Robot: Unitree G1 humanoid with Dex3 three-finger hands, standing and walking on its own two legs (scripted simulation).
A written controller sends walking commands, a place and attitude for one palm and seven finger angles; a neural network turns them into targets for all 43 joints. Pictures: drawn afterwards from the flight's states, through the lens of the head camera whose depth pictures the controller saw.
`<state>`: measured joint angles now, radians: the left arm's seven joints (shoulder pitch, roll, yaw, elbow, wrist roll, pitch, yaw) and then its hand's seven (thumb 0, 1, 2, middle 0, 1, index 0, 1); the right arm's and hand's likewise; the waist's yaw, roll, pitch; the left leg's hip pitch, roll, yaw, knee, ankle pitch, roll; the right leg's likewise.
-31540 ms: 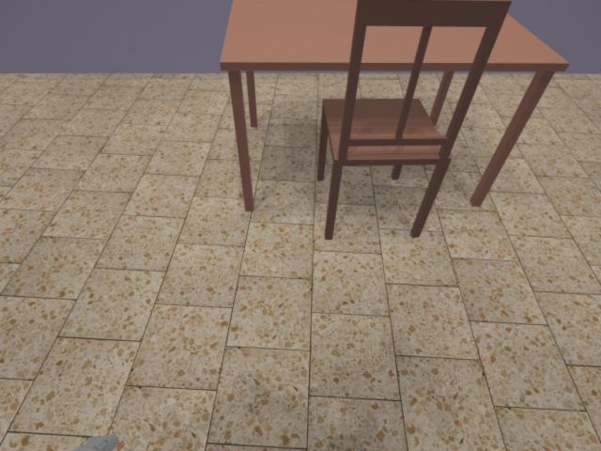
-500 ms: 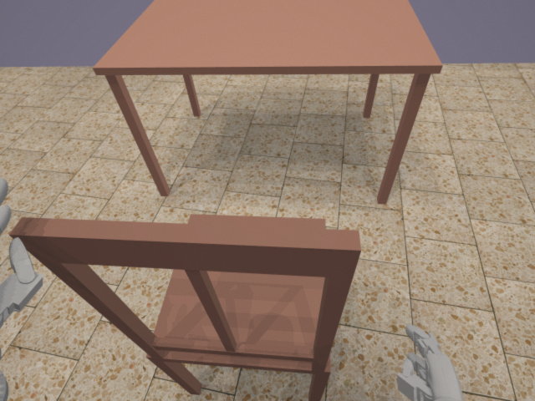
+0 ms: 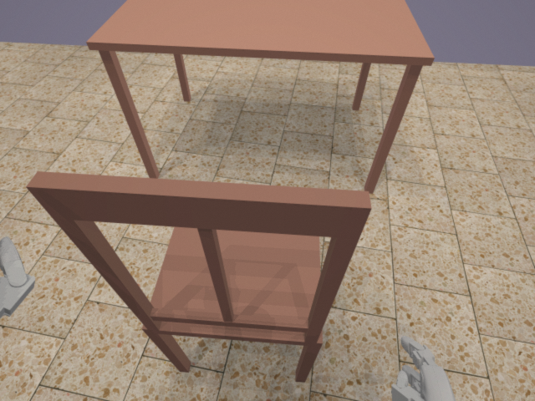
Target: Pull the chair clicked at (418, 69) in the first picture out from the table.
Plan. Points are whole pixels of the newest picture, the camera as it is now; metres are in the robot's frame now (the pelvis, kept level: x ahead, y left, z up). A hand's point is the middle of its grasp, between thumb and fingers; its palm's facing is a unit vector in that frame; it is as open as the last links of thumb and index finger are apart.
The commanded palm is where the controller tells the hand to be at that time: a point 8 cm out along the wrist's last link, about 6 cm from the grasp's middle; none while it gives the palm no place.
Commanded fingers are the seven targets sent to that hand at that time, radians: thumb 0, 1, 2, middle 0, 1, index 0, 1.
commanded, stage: step back with the hand held close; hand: left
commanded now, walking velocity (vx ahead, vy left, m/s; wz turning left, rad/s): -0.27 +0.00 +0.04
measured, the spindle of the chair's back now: (219, 281) +0.31 +0.12 -0.05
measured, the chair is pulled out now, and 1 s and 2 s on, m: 0.69 0.69 0.69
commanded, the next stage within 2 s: stop stepping back and stand still in 1.16 s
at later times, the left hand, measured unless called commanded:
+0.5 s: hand (23, 288) +0.19 +0.27 +0.17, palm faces +0.44 -0.71 -0.55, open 7.4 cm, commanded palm +0.12 +0.30 +0.18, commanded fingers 0.00 0.90 0.90 -0.20 -0.30 -0.20 -0.30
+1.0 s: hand out of the picture +0.13 +0.26 +0.18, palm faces +0.48 -0.70 -0.52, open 7.4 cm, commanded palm +0.06 +0.29 +0.18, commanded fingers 0.00 0.90 0.90 -0.20 -0.30 -0.20 -0.30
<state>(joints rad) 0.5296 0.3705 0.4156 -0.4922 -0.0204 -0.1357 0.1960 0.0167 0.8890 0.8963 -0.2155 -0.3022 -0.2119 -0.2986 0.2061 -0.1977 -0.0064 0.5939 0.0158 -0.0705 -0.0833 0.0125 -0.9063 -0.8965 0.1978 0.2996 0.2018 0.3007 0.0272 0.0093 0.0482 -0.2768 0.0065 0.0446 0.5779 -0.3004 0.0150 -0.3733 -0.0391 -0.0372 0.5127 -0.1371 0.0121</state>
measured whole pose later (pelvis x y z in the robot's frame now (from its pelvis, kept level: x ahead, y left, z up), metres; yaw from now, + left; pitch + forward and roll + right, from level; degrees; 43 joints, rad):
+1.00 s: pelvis -0.06 -0.02 +0.00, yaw +3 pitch +2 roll -2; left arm 0.58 0.46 0.52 -0.57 -0.03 -0.28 0.17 0.02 0.88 0.90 -0.22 -0.30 -0.22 -0.30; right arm 0.20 -0.18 -0.05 0.66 -0.01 -0.16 -0.06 0.01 -0.91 -0.90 0.20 0.30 0.20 0.30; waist 0.01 -0.02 0.05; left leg -0.39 0.06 0.00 0.61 -0.26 -0.01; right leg -0.42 0.01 -0.02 0.80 -0.39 0.01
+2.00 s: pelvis -0.26 -0.04 +0.00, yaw +0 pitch -3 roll -2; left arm 0.55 0.43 0.43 -0.45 -0.02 -0.23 0.13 0.02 0.89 0.90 -0.22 -0.30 -0.21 -0.30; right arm 0.28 -0.19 -0.01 0.67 0.00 -0.10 -0.04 0.01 -0.91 -0.90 0.20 0.30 0.20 0.30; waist 0.01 0.04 0.00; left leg -0.46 0.02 -0.01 0.77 -0.33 0.01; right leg -0.17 0.03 -0.10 0.50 -0.28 -0.04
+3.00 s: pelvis -0.27 -0.04 +0.01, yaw +1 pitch -1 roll -1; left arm 0.32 0.20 0.00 1.01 0.01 0.02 0.02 -0.02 0.96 0.90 -0.21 -0.30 -0.20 -0.30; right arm 0.33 -0.18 -0.01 1.03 -0.02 0.03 -0.01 0.00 -0.92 -0.90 0.19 0.30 0.20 0.30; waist -0.01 0.01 0.08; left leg -0.24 0.03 0.01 0.46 -0.20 -0.01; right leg -0.17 0.00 -0.10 0.44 -0.25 -0.03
